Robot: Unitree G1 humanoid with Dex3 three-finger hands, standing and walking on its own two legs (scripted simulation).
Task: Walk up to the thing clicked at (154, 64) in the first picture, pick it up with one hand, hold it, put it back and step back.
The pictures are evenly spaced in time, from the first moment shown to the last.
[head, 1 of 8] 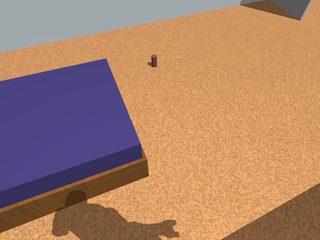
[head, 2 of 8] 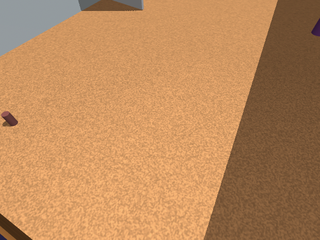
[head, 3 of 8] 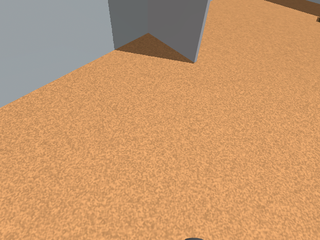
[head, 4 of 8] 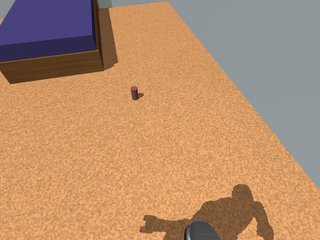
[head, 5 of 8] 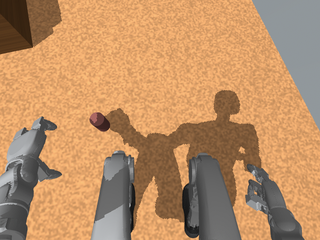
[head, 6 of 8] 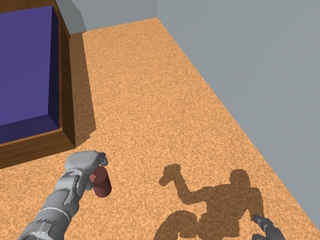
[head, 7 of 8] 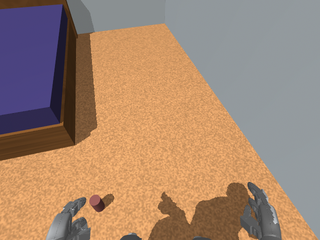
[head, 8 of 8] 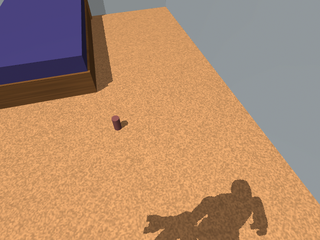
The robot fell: no
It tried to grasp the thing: yes
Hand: left
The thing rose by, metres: 0.55
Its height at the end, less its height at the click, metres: +0.00
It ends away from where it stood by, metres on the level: 0.12
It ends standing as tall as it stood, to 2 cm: yes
